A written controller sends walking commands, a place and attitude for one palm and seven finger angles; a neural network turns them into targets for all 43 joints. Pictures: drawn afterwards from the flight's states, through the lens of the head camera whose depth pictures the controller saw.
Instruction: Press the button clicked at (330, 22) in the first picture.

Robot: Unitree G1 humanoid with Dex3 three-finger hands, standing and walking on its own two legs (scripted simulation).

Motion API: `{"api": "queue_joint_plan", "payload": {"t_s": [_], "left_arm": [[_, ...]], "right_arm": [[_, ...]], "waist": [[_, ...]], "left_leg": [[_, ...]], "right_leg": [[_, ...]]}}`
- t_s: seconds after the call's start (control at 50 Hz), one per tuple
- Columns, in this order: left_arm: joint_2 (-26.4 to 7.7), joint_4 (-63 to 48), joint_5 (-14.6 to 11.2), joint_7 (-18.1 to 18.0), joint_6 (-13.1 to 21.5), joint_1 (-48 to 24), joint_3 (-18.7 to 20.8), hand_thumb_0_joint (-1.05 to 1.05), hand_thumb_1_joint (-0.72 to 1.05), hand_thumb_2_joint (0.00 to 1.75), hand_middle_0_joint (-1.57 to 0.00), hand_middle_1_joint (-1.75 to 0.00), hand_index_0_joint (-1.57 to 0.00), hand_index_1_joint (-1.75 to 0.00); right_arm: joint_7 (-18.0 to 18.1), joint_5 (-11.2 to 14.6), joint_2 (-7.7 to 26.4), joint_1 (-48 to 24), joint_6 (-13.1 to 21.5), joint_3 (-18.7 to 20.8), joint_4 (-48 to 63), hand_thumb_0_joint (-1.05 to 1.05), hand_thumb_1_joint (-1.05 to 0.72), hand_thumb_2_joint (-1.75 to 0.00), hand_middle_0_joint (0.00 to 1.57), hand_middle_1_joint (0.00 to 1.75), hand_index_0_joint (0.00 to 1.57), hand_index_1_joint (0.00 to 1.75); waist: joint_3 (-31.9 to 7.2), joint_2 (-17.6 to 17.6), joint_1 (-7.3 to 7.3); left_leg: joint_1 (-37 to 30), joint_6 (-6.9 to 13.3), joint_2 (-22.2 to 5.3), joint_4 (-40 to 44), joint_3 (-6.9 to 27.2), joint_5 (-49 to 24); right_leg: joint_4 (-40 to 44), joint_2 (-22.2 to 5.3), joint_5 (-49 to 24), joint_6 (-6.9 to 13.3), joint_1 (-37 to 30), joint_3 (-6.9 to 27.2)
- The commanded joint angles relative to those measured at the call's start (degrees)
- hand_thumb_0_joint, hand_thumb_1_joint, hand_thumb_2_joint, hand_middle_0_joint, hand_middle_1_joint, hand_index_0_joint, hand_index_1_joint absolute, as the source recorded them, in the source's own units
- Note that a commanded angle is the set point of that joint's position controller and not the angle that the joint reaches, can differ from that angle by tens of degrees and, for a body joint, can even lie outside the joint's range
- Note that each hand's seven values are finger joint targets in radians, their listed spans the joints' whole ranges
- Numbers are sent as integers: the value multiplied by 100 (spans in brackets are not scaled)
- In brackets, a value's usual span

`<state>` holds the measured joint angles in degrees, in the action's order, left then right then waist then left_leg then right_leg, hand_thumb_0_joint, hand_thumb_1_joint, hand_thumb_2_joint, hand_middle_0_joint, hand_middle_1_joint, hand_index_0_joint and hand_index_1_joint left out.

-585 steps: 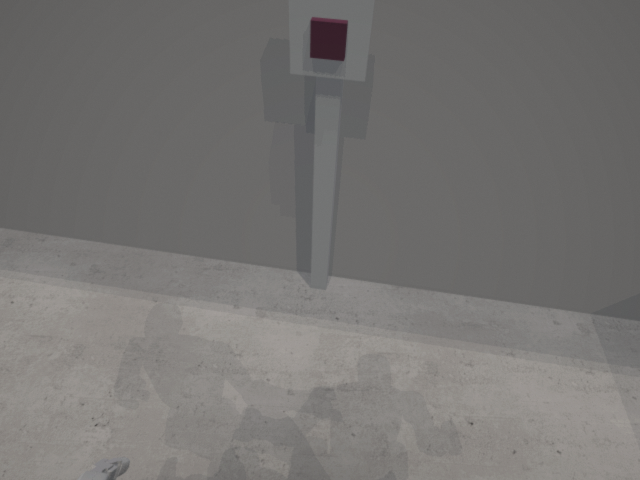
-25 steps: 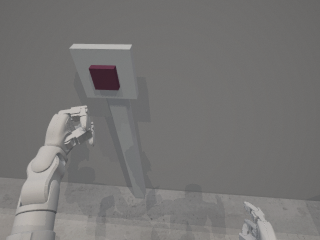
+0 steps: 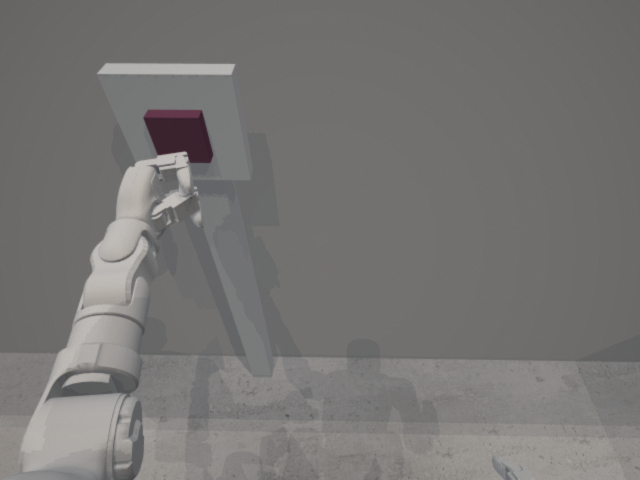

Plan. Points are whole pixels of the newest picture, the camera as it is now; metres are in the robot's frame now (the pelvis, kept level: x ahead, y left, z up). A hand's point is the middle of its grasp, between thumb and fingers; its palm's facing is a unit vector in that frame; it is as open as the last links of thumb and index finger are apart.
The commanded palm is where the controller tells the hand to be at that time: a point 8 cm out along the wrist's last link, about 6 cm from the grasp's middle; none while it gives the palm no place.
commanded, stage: aim a knuckle at the button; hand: left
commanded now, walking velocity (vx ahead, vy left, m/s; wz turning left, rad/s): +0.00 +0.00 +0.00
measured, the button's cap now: (181, 135) +0.52 +0.20 +0.17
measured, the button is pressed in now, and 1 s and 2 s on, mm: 0 0 10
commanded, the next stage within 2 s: press the button with the knuckle in 1.18 s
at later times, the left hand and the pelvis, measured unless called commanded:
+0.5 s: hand (188, 195) +0.43 +0.18 +0.15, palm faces +0.04 -1.00 -0.03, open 3.1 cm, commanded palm +0.40 +0.22 +0.14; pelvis +0.01 -0.01 +0.00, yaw -1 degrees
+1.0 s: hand (195, 191) +0.44 +0.17 +0.14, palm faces +0.03 -1.00 -0.01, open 3.1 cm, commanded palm +0.41 +0.22 +0.14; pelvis +0.01 +0.00 +0.00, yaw -1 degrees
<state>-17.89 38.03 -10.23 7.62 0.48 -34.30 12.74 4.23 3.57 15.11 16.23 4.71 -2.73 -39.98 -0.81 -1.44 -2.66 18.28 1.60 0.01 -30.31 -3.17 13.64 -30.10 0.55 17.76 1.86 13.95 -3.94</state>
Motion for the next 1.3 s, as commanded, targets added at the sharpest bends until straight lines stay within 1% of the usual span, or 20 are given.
{"api": "queue_joint_plan", "payload": {"t_s": [0.0, 0.08, 0.12, 0.22, 0.32, 0.38, 0.46, 0.5, 0.54, 0.6, 0.7, 0.74, 0.9, 0.98, 1.06, 1.08, 1.14, 1.2, 1.26, 1.28], "left_arm": [[-1290, -775, -8, -2, 749, -3231, 295, 0, 90, 90, -130, -150, -130, -150], [-1580, -278, 4, 47, 938, -2822, 643, 0, 90, 90, -130, -150, -130, -150], [-1362, -164, -4, 119, 956, -2695, 483, 0, 90, 90, -130, -150, -130, -150], [-1785, -514, -61, 165, 1024, -2180, 921, 0, 90, 90, -130, -150, -130, -150], [-1845, -885, -89, 184, 1100, -2519, 873, 0, 90, 90, -130, -150, -130, -150], [-1550, -1476, -78, 234, 1214, -2756, 575, 0, 90, 90, -130, -150, -130, -150], [-1271, -1172, -195, 337, 1023, -2492, 389, 0, 90, 90, -130, -150, -130, -150], [-1034, -704, -238, 365, 808, -2394, 240, 0, 90, 90, -130, -150, -130, -150], [-1130, -370, -229, 344, 635, -2444, 301, 0, 90, 90, -130, -150, -130, -150], [-1050, -381, -133, 229, 621, -2803, 203, 0, 90, 90, -130, -150, -130, -150], [-1249, -1015, -43, 11, 1116, -3232, 360, 0, 90, 90, -130, -150, -130, -150], [-1488, -1046, -26, -26, 1234, -3331, 547, 0, 90, 90, -130, -150, -130, -150], [-1245, -234, -21, 203, 727, -2381, 373, 0, 90, 90, -130, -150, -130, -150], [-1190, -730, -166, 236, 790, -2530, 398, 0, 90, 90, -130, -150, -130, -150], [-1157, -1439, -147, 140, 1043, -2723, 353, 0, 90, 90, -130, -150, -130, -150], [-1034, -1611, -124, 103, 1100, -2900, 198, 0, 90, 90, -130, -150, -130, -150], [-1369, -1260, -77, -1, 1012, -2520, 535, 0, 90, 90, -130, -150, -130, -150], [-1105, -953, -35, -27, 820, -2548, 329, 0, 90, 90, -130, -150, -130, -150], [-1309, -732, -25, -27, 674, -2479, 494, 0, 90, 90, -130, -150, -130, -150], [-1147, -743, -23, -10, 679, -2627, 323, 0, 90, 90, -130, -150, -130, -150]], "right_arm": [[26, -26, 789, -42, 227, 322, 652, 0, -90, -90, 20, 30, 20, 30], [-36, -55, 851, 188, 195, 374, 650, 0, -90, -90, 20, 30, 20, 30], [-72, -38, 846, 223, 170, 384, 714, 0, -90, -90, 20, 30, 20, 30], [-109, -32, 884, 256, 85, 447, 884, 0, -90, -90, 20, 30, 20, 30], [-62, -2, 849, 189, 40, 426, 899, 0, -90, -90, 20, 30, 20, 30], [-52, -7, 781, 109, 88, 434, 947, 0, -90, -90, 20, 30, 20, 30], [-23, 26, 805, 98, 113, 436, 853, 0, -90, -90, 20, 30, 20, 30], [-18, 54, 823, 84, 86, 414, 827, 0, -90, -90, 20, 30, 20, 30], [-10, 62, 853, 81, 42, 400, 805, 0, -90, -90, 20, 30, 20, 30], [-31, 49, 826, 46, 15, 375, 857, 0, -90, -90, 20, 30, 20, 30], [-68, -25, 773, 5, 46, 372, 958, 0, -90, -90, 20, 30, 20, 30], [-68, -43, 783, 22, 68, 360, 925, 0, -90, -90, 20, 30, 20, 30], [-74, 40, 818, 39, -57, 348, 1000, 0, -90, -90, 20, 30, 20, 30], [-60, 32, 824, 85, -55, 398, 1029, 0, -90, -90, 20, 30, 20, 30], [-73, -10, 787, 92, 12, 430, 996, 0, -90, -90, 20, 30, 20, 30], [-85, -18, 773, 91, 35, 426, 971, 0, -90, -90, 20, 30, 20, 30], [-73, -22, 818, 103, 26, 430, 871, 0, -90, -90, 20, 30, 20, 30], [-63, -1, 792, 49, 15, 406, 871, 0, -90, -90, 20, 30, 20, 30], [-50, 7, 817, 50, -30, 390, 893, 0, -90, -90, 20, 30, 20, 30], [-56, 7, 811, 49, -38, 374, 911, 0, -90, -90, 20, 30, 20, 30]], "waist": [[-1704, -43, -113], [-2050, 56, 22], [-1938, 61, 18], [-1908, 237, 176], [-1593, 136, 8], [-1959, -322, -45], [-1879, -108, -84], [-1516, 187, -134], [-1250, 406, -145], [-1328, 250, -157], [-2165, -78, -65], [-2249, -98, -37], [-1506, 111, 13], [-1766, 230, -15], [-2164, -153, -5], [-2164, -223, -63], [-1895, 13, 16], [-1616, 77, -27], [-1555, 127, 15], [-1573, 138, -45]], "left_leg": [[-1216, 70, -56, 142, 473, -988], [-1121, 75, -34, 59, 428, -1266], [-1035, 84, -33, 63, 383, -1325], [-834, 123, -22, 68, 253, -1470], [-784, 172, -25, 88, 184, -1107], [-1239, 164, -39, 27, 228, -1339], [-1335, 133, -61, 23, 300, -1418], [-1125, 147, -55, 35, 289, -1212], [-875, 153, -33, 60, 288, -941], [-913, 154, -13, 4, 323, -940], [-1338, 121, -33, -86, 407, -1277], [-1367, 101, -47, -97, 423, -1355], [-812, 116, -25, -16, 310, -1241], [-1002, 126, -50, -54, 334, -1406], [-1474, 95, -81, -66, 393, -1707], [-1567, 89, -98, -80, 431, -1754], [-1348, 83, -109, -1, 445, -1528], [-1139, 107, -71, 38, 386, -1319], [-1005, 102, -54, 70, 377, -1149], [-1017, 114, -52, 48, 368, -1174]], "right_leg": [[385, -8, -1401, -29, 372, 325], [273, 13, -1787, -25, 109, 332], [256, 13, -1935, -27, 129, 326], [248, 14, -2387, -60, -187, 379], [362, 17, -2158, -127, 8, 473], [318, 36, -2177, -80, 61, 456], [330, 59, -2200, -80, 191, 364], [373, 50, -2071, -105, 357, 334], [422, 25, -1843, -134, 467, 345], [363, 1, -1712, -104, 579, 334], [175, 18, -1842, -53, 361, 367], [140, 24, -1932, -48, 269, 371], [237, 15, -2079, -49, 265, 321], [234, 53, -2122, -49, 238, 306], [181, 73, -2167, -40, 268, 308], [173, 81, -2097, -34, 346, 285], [229, 89, -1911, -36, 339, 278], [277, 67, -1852, -46, 379, 285], [305, 51, -1740, -44, 354, 287], [305, 53, -1773, -44, 350, 298]]}}
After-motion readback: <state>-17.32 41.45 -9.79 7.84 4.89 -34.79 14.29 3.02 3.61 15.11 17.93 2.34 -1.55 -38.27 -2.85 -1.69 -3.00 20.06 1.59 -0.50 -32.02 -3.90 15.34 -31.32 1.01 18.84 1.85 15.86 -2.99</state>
